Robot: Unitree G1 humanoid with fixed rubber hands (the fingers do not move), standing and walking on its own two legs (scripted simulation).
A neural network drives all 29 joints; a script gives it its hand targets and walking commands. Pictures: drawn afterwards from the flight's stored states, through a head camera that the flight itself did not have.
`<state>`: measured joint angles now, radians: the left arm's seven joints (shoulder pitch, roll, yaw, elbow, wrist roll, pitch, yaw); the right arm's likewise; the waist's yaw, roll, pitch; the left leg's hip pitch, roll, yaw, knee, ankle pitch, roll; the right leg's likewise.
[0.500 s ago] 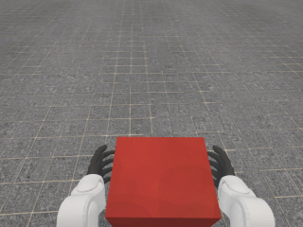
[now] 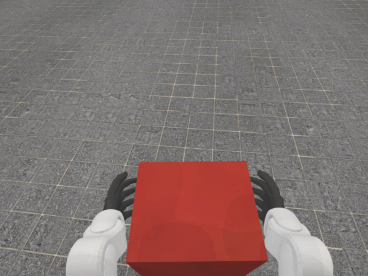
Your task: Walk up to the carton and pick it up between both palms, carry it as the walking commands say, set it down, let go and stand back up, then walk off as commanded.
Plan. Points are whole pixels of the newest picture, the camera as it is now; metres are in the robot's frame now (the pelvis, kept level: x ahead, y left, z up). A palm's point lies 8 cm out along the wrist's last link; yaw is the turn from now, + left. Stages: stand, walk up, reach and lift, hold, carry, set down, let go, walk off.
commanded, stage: carry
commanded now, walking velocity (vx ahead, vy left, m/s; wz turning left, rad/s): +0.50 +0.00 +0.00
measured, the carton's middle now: (192, 228) +0.24 +0.01 +0.01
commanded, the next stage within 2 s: none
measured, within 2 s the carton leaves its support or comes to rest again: neither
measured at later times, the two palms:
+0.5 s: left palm (144, 89) +0.62 +0.16 +0.08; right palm (242, 93) +0.59 -0.13 +0.09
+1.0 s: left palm (166, 38) +0.96 +0.12 +0.09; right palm (238, 37) +0.97 -0.17 +0.08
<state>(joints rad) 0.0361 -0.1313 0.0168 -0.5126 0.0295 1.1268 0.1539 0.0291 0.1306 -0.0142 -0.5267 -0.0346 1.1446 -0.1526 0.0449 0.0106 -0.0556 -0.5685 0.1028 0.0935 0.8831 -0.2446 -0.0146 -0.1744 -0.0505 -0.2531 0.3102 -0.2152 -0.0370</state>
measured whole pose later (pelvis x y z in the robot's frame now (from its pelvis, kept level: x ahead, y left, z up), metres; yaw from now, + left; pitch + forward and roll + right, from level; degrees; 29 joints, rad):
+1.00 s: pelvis +0.73 -0.03 +0.00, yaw +0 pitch +4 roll +0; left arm 0.05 -0.13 0.00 -0.55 0.03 1.13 0.15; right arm 0.05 0.13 -0.01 -0.58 -0.05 1.15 -0.15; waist 0.04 0.01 -0.05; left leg -0.57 0.11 0.11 0.71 -0.17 -0.01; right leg -0.11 -0.05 -0.24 0.26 -0.22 -0.02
